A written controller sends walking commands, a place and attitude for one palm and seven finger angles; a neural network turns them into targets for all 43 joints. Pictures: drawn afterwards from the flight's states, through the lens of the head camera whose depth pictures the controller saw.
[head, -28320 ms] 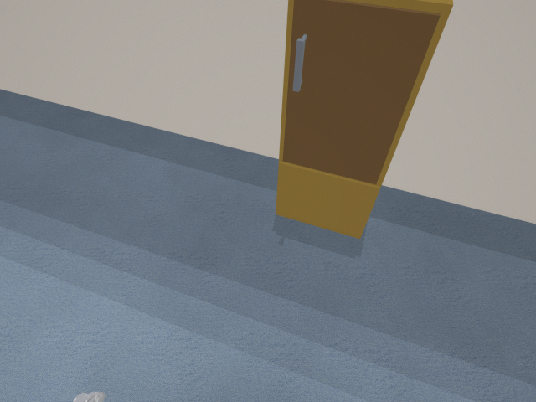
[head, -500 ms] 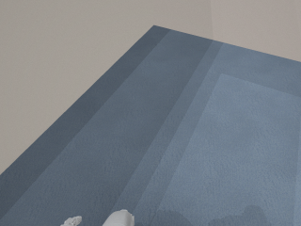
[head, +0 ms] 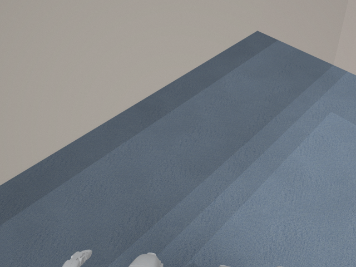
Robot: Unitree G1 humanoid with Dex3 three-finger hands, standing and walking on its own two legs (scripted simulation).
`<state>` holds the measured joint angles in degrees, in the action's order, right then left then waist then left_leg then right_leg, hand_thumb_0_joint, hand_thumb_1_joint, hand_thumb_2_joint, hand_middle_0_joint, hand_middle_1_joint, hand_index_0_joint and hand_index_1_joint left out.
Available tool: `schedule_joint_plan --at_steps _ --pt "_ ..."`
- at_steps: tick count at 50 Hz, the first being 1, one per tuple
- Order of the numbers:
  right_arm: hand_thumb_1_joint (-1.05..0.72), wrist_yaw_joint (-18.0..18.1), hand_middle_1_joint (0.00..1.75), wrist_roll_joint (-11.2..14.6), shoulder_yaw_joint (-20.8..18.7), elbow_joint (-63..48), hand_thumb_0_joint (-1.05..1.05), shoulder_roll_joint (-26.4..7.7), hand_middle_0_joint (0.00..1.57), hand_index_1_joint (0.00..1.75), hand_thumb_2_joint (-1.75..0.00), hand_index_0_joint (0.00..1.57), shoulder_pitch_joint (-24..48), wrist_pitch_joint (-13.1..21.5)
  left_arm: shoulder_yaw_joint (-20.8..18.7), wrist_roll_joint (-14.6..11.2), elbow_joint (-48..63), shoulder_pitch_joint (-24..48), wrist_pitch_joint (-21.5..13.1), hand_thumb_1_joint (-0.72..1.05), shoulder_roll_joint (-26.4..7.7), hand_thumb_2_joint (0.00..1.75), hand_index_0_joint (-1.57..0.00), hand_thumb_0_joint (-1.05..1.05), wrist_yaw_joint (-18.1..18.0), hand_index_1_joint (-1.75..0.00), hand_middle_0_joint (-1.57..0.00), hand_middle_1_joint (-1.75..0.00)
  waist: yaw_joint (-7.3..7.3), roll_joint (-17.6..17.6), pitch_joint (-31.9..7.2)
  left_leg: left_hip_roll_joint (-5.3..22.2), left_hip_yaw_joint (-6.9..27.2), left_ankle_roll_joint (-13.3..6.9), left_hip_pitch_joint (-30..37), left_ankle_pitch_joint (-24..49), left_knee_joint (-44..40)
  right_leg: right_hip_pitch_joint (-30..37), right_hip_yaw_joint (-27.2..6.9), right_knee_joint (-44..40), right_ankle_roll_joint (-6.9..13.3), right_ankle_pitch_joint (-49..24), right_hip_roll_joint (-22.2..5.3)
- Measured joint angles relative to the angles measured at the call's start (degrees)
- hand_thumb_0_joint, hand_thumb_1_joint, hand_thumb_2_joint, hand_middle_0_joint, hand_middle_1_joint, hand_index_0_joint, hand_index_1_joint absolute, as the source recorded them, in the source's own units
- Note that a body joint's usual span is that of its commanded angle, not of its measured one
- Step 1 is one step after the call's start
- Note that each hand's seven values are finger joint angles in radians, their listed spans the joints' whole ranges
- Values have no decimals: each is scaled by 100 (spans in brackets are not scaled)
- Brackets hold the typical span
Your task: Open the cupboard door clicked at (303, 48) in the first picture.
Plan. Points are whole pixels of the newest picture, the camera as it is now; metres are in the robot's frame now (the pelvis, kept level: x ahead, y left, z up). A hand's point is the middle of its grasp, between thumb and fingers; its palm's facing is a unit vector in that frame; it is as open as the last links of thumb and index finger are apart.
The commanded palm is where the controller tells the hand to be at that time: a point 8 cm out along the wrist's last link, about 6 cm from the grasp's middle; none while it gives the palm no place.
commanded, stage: turn to face it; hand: left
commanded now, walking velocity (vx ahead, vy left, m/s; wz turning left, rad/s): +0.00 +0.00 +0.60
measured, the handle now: out of the picture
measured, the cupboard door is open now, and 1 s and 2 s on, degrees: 49 49 49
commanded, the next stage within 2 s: none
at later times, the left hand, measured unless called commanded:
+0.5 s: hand out of the picture +0.04 +0.22 -0.15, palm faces +0.33 -0.91 -0.26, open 7.4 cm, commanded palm none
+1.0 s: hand out of the picture -0.04 +0.16 -0.18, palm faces +0.61 -0.76 -0.22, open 7.4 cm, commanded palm none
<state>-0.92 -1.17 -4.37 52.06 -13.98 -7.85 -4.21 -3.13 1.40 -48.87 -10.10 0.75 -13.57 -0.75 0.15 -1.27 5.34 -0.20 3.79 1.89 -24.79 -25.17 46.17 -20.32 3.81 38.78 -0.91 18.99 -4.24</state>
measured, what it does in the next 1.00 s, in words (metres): steps on the spot, turning left: left foot, then right foot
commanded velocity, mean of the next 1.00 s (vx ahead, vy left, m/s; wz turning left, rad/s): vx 0.00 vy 0.00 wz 0.60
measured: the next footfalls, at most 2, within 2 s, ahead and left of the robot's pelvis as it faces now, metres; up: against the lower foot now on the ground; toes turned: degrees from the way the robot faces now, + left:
left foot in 0.28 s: +0.03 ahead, +0.12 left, +0.00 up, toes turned +18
right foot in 0.62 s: +0.11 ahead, -0.14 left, +0.00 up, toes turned +19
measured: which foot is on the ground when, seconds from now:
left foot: up 0.00-0.26, down 0.28-0.62, up 0.64-0.94, down 0.96-1.00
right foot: down 0.00-0.28, up 0.30-0.60, down 0.62-0.96, up 0.98-1.00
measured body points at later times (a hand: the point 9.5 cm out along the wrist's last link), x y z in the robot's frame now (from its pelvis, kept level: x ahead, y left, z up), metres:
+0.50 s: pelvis +0.02 -0.01 +0.01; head +0.07 +0.02 +0.46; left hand +0.02 +0.27 -0.13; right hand +0.19 -0.22 -0.12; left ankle -0.01 +0.11 -0.72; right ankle +0.05 -0.15 -0.67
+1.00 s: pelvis +0.04 -0.03 +0.00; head +0.07 +0.02 +0.44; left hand -0.07 +0.20 -0.16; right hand +0.29 -0.17 -0.12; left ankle -0.02 +0.07 -0.72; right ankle +0.08 -0.16 -0.70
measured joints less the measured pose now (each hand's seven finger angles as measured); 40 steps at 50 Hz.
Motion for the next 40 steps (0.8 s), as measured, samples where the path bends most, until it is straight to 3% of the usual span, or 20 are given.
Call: schedule_joint_plan --at_steps 3,5,11,14,16,19,21,25,30,32,34,36,38,40 --pt "-91 -36 30 -4 -68 60 1 -57 20 30 -90 20 51 -69 63 7 -10 -78 11 91 149 90 -20 1 -58 -30 -20 -30 -31 7 41 -28 -246 21 -459 -197 1640 219 223 -195 94 30 -130" --pt "-91 -59 30 4 -68 59 1 -33 20 30 -90 20 73 -66 88 15 -59 -134 28 91 206 90 -20 1 -73 -30 -20 -30 -74 102 41 40 -458 87 -478 -127 1816 387 359 -463 86 -62 -218" --pt "-91 -93 30 49 21 9 1 71 20 30 -90 20 160 12 123 25 -150 -211 -36 91 249 90 -20 1 -36 -30 -20 -30 -32 406 111 107 -899 124 215 -76 3 619 806 -688 33 -73 -461" --pt "-91 -105 30 38 73 -80 1 55 20 30 -90 20 173 109 78 -23 -176 -301 -21 91 204 90 -20 1 1 -30 -21 -30 -12 428 74 112 -996 -24 729 845 -1246 494 1042 -217 -63 204 -557" --pt "-91 -81 30 7 67 -122 1 91 20 30 -90 20 191 205 37 -50 -227 -261 95 91 92 90 -20 1 8 -30 -21 -30 -29 499 69 51 -899 -343 614 814 -1113 88 722 824 -224 884 -537" --pt "-91 17 30 -18 111 -129 1 178 20 30 -90 20 118 270 -45 -47 -355 -71 275 91 -46 90 -20 1 -37 -30 -20 -30 -6 538 70 10 -716 -351 568 708 -1062 -498 126 2159 -333 1075 -281" --pt "-91 67 30 -26 126 -97 1 198 20 30 -90 20 48 269 -78 -51 -362 29 293 91 -85 90 -20 1 -22 -30 -20 -30 11 480 53 2 -592 -280 644 848 -1285 -709 -72 2430 -368 815 -180" --pt "-91 75 30 -47 125 -13 1 189 20 30 -90 21 -70 232 -89 -67 -245 142 256 91 -102 90 -20 1 3 -30 -20 -30 1 293 20 21 -346 -226 741 1049 -1594 -653 -231 1764 -365 639 -58" --pt "-90 50 30 -34 57 39 1 135 20 30 -90 21 -196 128 -56 -86 -71 193 126 91 -86 90 -20 1 11 -30 -20 -30 -89 75 -36 2 22 -37 571 993 -1391 84 -191 -117 -284 117 146" --pt "-90 33 30 8 -4 62 1 64 20 30 -90 21 -206 73 -34 -36 -23 166 15 91 -36 90 -20 1 -19 -30 -20 -30 -80 -4 -48 -46 95 -23 289 418 -760 227 -105 -455 -72 -72 139" --pt "-91 22 30 8 -59 119 1 -29 20 30 -90 21 -140 5 25 -19 -21 144 -27 91 72 90 -20 1 -58 -30 -20 -30 -105 -77 39 -108 1 -16 -106 -221 524 292 55 -363 70 6 72" --pt "-91 -1 30 9 -85 148 1 -74 20 30 -90 20 -80 -38 63 -20 -32 70 -11 91 156 90 -20 1 -90 -30 -20 -30 -123 -44 86 -82 -214 42 -374 -244 1481 449 177 -507 107 -15 -20" --pt "-91 -29 30 15 -83 139 1 -68 20 30 -90 20 -35 -54 93 -15 -71 -4 4 91 205 90 -20 1 -98 -30 -20 -30 -154 55 105 -3 -430 116 -422 -164 1673 602 306 -698 104 -80 -123" --pt "-91 -56 30 27 -59 118 1 -35 20 30 -90 20 1 -47 114 -5 -112 -57 7 91 227 90 -20 1 -88 -30 -20 -30 -161 184 124 68 -615 163 -292 -118 1283 721 452 -824 91 -110 -232"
